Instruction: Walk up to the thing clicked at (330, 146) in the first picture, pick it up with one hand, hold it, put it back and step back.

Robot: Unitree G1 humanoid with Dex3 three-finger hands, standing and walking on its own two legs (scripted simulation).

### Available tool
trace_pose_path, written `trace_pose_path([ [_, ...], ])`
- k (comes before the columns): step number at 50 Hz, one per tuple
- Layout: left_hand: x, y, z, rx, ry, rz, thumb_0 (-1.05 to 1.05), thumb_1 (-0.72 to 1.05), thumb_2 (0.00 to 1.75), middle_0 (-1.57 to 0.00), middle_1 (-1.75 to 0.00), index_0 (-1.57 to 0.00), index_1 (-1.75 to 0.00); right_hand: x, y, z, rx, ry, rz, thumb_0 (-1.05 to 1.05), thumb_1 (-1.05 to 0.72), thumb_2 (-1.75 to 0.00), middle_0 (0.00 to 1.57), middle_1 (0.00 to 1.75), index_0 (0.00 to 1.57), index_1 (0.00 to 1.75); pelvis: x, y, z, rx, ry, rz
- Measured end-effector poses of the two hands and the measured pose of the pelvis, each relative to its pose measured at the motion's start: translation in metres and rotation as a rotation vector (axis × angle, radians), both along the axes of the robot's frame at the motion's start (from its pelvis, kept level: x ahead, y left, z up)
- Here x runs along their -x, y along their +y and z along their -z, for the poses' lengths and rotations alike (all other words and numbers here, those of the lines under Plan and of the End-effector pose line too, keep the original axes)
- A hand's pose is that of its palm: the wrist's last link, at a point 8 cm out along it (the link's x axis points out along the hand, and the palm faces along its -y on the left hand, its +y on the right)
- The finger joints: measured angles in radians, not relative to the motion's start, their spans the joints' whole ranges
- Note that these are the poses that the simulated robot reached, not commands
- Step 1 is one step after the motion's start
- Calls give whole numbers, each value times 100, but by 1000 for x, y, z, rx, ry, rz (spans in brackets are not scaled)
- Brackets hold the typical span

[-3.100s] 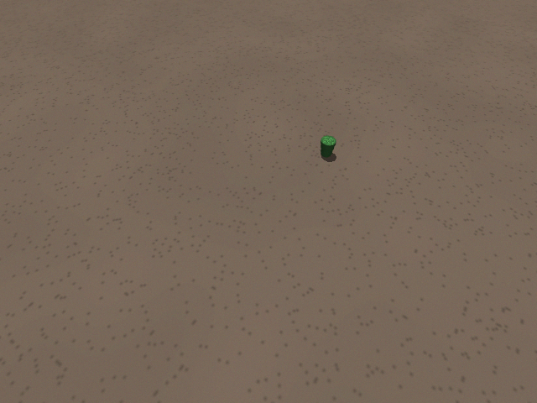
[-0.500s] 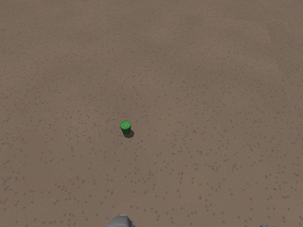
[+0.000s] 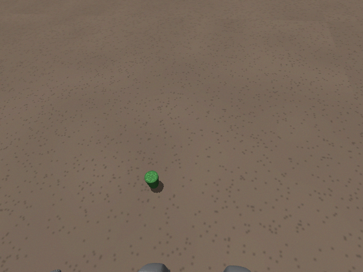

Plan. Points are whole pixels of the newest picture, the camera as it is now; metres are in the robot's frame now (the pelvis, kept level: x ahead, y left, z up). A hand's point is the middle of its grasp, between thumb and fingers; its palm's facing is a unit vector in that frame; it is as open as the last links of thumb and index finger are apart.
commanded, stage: walk up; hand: left
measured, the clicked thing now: (152, 180) +0.69 +0.24 -0.71
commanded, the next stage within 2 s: stand in 1.92 s
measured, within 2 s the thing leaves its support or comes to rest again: neither
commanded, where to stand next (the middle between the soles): +0.25 +0.06 m, yaw +0 degrees
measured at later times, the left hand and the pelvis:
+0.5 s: hand (55, 261) +0.17 +0.35 -0.14, palm faces -0.04 -0.92 -0.38, open 7.4 cm; pelvis +0.13 +0.07 +0.01, yaw +0 degrees
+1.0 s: hand (85, 211) +0.29 +0.30 -0.13, palm faces -0.04 -0.94 -0.33, open 7.4 cm; pelvis +0.17 +0.06 +0.02, yaw -1 degrees
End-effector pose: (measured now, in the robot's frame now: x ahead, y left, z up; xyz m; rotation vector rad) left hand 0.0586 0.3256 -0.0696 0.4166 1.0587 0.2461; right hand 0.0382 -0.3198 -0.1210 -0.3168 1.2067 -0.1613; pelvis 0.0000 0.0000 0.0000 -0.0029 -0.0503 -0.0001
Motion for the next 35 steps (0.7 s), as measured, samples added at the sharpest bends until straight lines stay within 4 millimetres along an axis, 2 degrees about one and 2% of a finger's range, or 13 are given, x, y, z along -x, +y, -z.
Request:
trace_pose_path([
  [4,-7,-1,-7,5,26,-24,0,90,90,-20,-30,-21,-30,-44,8,-7,-21,-32,-36,1,-91,-89,20,30,20,30,-22,3,-9,4,4,-7],
  [9,-13,12,-3,14,64,-51,0,90,90,-21,-30,-21,-30,-94,21,-19,-15,-54,-75,1,-91,-89,20,30,20,30,-51,13,-12,12,5,-15],
  [13,-22,33,11,28,96,-70,0,90,90,-21,-30,-21,-30,-136,36,-27,11,-86,-99,1,-91,-89,20,30,20,30,-77,30,-6,25,3,-22],
  [17,-43,58,35,38,138,-76,1,90,90,-21,-30,-21,-30,-171,53,-30,58,-151,-98,0,-91,-89,20,30,20,30,-101,52,7,6,-4,-23],
  [20,-66,64,39,48,154,-64,1,90,90,-20,-30,-20,-30,-180,64,-37,65,-168,-69,0,-91,-89,20,30,20,30,-113,62,4,14,-4,-18],
  [26,-108,68,34,65,149,-26,1,90,90,-20,-30,-20,-30,-182,76,-42,71,-126,-38,0,-90,-89,20,30,20,30,-136,70,-7,4,5,-3],
  [29,-122,67,34,58,159,-26,0,90,90,-20,-30,-20,-30,-182,76,-34,67,-97,-25,0,-90,-89,20,30,21,30,-144,71,-5,3,9,1],
  [35,-145,57,37,36,152,-38,0,91,90,-20,-30,-20,-30,-190,76,-6,26,-53,11,0,-90,-89,20,30,20,30,-156,62,4,4,3,11],
])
